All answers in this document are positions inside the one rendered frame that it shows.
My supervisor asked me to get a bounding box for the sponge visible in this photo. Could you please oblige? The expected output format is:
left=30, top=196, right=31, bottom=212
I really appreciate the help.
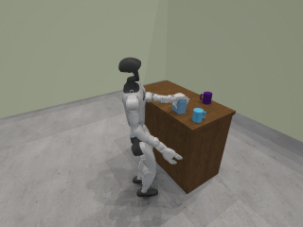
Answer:
left=171, top=99, right=187, bottom=114

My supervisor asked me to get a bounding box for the left robot hand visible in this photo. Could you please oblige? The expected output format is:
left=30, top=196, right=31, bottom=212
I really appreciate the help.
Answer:
left=172, top=93, right=189, bottom=109

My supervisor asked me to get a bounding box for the robot torso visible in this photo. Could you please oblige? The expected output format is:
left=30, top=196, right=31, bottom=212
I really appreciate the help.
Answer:
left=122, top=81, right=146, bottom=144

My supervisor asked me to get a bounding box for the humanoid robot head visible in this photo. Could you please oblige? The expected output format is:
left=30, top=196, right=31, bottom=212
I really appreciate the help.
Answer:
left=118, top=57, right=141, bottom=94

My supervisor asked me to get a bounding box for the robot left upper arm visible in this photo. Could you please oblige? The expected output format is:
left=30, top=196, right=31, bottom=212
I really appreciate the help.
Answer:
left=137, top=80, right=153, bottom=103

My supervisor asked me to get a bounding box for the right robot forearm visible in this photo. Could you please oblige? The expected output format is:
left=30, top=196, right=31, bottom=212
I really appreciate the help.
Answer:
left=134, top=129, right=167, bottom=153

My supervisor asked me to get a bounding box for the left robot forearm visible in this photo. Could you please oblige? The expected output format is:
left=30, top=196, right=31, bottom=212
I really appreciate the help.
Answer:
left=152, top=93, right=176, bottom=103

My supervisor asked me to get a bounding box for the robot right upper arm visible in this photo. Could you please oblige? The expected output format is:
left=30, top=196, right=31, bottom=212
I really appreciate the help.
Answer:
left=126, top=95, right=144, bottom=137

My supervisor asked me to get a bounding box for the right robot hand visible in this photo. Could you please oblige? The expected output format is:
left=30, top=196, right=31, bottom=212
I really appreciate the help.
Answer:
left=162, top=148, right=183, bottom=165

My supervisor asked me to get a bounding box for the table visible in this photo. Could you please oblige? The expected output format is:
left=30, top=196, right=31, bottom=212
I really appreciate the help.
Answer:
left=143, top=80, right=236, bottom=194

